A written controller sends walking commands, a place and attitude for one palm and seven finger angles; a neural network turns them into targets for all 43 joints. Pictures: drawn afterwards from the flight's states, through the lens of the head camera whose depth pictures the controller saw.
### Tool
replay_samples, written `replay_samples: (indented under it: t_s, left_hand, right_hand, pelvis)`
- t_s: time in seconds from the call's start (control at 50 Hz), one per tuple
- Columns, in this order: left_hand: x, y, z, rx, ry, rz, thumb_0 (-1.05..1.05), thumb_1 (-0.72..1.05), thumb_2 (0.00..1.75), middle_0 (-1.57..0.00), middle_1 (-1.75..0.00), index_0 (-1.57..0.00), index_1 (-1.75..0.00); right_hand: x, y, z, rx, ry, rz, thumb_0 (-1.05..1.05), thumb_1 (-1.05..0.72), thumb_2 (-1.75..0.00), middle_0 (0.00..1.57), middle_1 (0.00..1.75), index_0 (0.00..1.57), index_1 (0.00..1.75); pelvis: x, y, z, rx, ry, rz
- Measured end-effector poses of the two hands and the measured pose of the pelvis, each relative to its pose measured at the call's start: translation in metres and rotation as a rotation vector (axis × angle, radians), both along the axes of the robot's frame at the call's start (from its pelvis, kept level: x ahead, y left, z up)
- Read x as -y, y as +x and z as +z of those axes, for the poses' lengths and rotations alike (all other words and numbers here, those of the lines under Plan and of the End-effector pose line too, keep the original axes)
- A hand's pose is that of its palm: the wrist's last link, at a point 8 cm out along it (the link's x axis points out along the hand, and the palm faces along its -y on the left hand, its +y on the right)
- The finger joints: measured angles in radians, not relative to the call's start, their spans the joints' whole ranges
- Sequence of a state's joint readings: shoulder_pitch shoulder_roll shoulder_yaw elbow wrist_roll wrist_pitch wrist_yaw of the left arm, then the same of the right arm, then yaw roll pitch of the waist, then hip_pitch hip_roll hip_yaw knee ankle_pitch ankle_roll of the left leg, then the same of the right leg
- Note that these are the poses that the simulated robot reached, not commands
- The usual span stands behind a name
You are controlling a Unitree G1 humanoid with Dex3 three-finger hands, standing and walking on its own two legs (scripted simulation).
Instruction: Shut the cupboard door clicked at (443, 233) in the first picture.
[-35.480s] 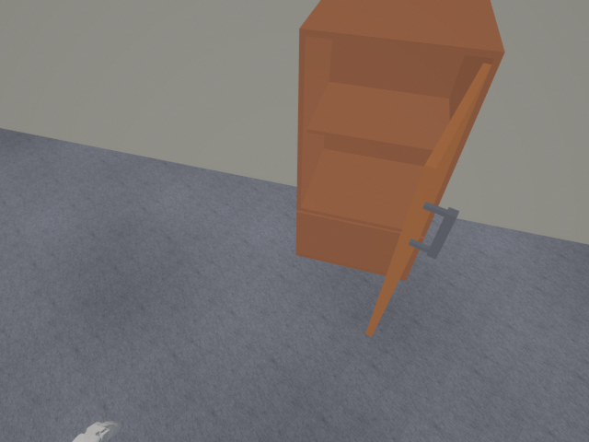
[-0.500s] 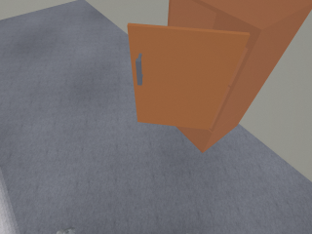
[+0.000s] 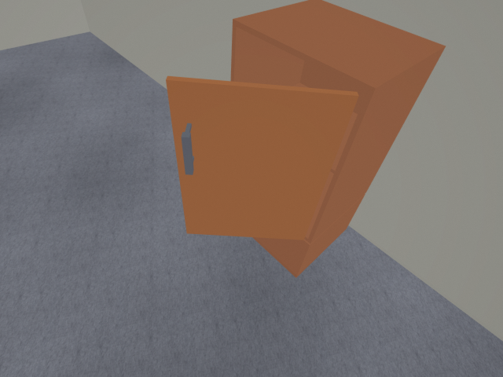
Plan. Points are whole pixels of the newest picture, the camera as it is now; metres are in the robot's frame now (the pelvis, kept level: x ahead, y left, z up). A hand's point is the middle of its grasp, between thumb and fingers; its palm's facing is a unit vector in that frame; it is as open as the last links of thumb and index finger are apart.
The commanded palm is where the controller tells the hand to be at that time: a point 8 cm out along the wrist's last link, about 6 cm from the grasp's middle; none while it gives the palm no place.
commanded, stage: take the last steps up to it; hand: left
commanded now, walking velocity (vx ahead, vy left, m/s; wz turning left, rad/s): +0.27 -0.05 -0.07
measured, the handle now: (189, 149) +0.63 +0.18 -0.04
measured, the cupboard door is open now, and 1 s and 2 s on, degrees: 45 45 45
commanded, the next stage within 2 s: come to a stop and stand still in 0.36 s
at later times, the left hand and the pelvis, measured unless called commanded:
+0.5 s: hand (187, 357) +0.19 +0.12 -0.16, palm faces +0.03 -0.98 -0.21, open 7.3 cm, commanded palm none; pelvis +0.15 -0.06 +0.01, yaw +0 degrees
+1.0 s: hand (180, 347) +0.21 +0.13 -0.16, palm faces +0.02 -0.94 -0.33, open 7.4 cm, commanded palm none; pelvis +0.16 -0.09 -0.01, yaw -2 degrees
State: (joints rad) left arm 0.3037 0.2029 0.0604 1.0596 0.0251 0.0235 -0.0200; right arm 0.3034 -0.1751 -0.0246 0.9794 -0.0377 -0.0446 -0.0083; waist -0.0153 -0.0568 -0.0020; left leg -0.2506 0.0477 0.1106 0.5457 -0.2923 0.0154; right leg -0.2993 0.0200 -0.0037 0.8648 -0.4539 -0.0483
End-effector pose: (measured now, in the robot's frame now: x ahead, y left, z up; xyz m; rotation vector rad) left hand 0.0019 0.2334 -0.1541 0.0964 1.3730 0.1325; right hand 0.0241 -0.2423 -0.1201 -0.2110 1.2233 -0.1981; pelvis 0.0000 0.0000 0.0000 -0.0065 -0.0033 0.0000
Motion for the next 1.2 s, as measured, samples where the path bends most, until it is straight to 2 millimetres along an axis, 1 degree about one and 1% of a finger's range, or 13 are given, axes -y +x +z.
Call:
replay_samples:
  t_s: [0.08,0.2,0.26,0.32,0.38,0.48,0.6,0.68,0.76,0.86,0.98,1.1,1.2]
  left_hand:
    - [-0.002,0.036,0.011,0.021,0.006,-0.025,0.01,0.9,0.9,-0.2,-0.3,-0.2,-0.3]
    - [0.011,0.109,0.025,0.101,0.037,-0.065,0.01,0.91,0.9,-0.2,-0.3,-0.2,-0.3]
    - [0.024,0.146,0.026,0.13,0.058,-0.093,0.01,0.91,0.9,-0.2,-0.3,-0.2,-0.3]
    - [0.04,0.176,0.019,0.167,0.081,-0.096,0.01,0.91,0.9,-0.2,-0.3,-0.2,-0.3]
    - [0.055,0.185,0.022,0.161,0.076,-0.074,0.0,0.91,0.9,-0.2,-0.3,-0.2,-0.3]
    - [0.066,0.185,0.025,0.093,0.071,-0.025,0.0,0.93,0.9,-0.2,-0.3,-0.2,-0.3]
    - [0.074,0.185,0.012,0.018,0.028,0.001,0.0,0.92,0.9,-0.2,-0.3,-0.2,-0.3]
    - [0.073,0.194,0.0,-0.009,0.01,0.022,0.0,0.91,0.9,-0.2,-0.3,-0.2,-0.3]
    - [0.068,0.204,-0.001,-0.01,0.024,0.02,0.01,0.91,0.9,-0.2,-0.3,-0.2,-0.3]
    - [0.055,0.211,0.013,0.004,0.09,0.002,0.01,0.91,0.9,-0.2,-0.3,-0.2,-0.3]
    - [0.053,0.205,0.025,0.063,0.186,-0.032,0.01,0.91,0.9,-0.2,-0.3,-0.2,-0.3]
    - [0.077,0.19,0.033,0.055,0.15,-0.044,0.0,0.91,0.9,-0.2,-0.3,-0.2,-0.3]
    - [0.094,0.186,0.031,0.055,0.087,-0.044,0.01,0.9,0.9,-0.2,-0.3,-0.2,-0.3]
  right_hand:
    - [-0.009,-0.011,0.002,-0.068,0.025,-0.033,0.0,-0.91,-0.9,0.2,0.29,0.2,0.29]
    - [-0.009,-0.026,-0.007,-0.218,0.091,-0.089,0.0,-0.91,-0.9,0.2,0.3,0.21,0.29]
    - [0.0,-0.023,-0.018,-0.272,0.122,-0.124,0.0,-0.91,-0.9,0.2,0.3,0.21,0.29]
    - [0.015,-0.009,-0.034,-0.311,0.143,-0.14,0.0,-0.91,-0.9,0.2,0.3,0.21,0.29]
    - [0.031,0.026,-0.033,-0.3,0.131,-0.123,0.01,-0.91,-0.9,0.2,0.3,0.2,0.29]
    - [0.051,0.11,-0.017,-0.169,0.087,-0.068,0.01,-0.91,-0.9,0.2,0.29,0.2,0.29]
    - [0.047,0.202,-0.011,-0.022,0.057,-0.006,0.0,-0.91,-0.9,0.2,0.29,0.2,0.29]
    - [0.035,0.241,-0.009,0.032,0.051,0.021,0.0,-0.91,-0.9,0.2,0.29,0.2,0.29]
    - [0.029,0.261,-0.008,0.051,0.051,0.042,0.0,-0.91,-0.9,0.2,0.29,0.2,0.29]
    - [0.037,0.258,-0.015,0.051,0.067,0.039,0.0,-0.91,-0.9,0.2,0.3,0.21,0.29]
    - [0.07,0.227,-0.032,0.03,0.091,-0.004,0.0,-0.91,-0.9,0.2,0.3,0.21,0.29]
    - [0.099,0.182,-0.024,-0.066,0.079,-0.042,0.0,-0.91,-0.9,0.2,0.29,0.2,0.29]
    - [0.108,0.151,-0.013,-0.136,0.046,-0.054,0.0,-0.91,-0.9,0.2,0.29,0.2,0.29]
  pelvis:
    - [0.003,0.02,0.009,0.001,-0.001,-0.005]
    - [0.017,0.054,0.01,0.003,0.005,-0.019]
    - [0.032,0.076,0.003,0.005,0.016,-0.028]
    - [0.048,0.099,-0.009,0.007,0.022,-0.032]
    - [0.055,0.116,-0.005,0.008,0.008,-0.017]
    - [0.063,0.144,0.008,-0.01,0.007,-0.003]
    - [0.059,0.177,0.006,0.002,-0.016,-0.014]
    - [0.054,0.192,0.0,0.016,-0.012,-0.015]
    - [0.053,0.192,-0.001,0.012,0.008,-0.023]
    - [0.059,0.178,0.001,0.001,0.003,-0.032]
    - [0.083,0.16,-0.008,0.001,0.021,-0.035]
    - [0.095,0.157,0.004,0.002,0.026,-0.024]
    - [0.094,0.156,0.01,-0.014,0.032,-0.024]
